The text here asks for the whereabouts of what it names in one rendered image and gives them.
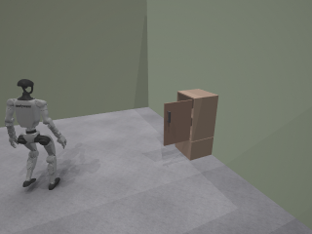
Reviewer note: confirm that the right robot upper arm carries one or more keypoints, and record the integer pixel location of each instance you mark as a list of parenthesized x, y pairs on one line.
[(43, 110)]

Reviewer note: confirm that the right robot hand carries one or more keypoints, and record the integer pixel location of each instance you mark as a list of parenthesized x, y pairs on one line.
[(62, 141)]

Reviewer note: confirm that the robot right foot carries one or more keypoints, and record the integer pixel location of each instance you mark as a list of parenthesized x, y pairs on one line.
[(53, 185)]

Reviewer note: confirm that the left robot upper arm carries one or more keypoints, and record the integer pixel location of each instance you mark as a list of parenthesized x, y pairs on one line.
[(10, 109)]

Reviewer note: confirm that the cupboard door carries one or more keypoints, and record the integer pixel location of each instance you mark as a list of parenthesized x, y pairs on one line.
[(179, 128)]

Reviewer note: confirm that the left robot hand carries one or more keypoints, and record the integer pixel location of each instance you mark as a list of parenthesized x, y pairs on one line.
[(13, 140)]

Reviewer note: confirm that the robot right forearm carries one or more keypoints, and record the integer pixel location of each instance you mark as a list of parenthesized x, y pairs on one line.
[(53, 128)]

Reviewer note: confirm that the robot left forearm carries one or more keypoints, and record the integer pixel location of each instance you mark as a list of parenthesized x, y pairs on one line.
[(10, 129)]

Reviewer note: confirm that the robot left shin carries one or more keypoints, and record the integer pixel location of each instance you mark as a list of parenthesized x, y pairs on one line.
[(30, 166)]

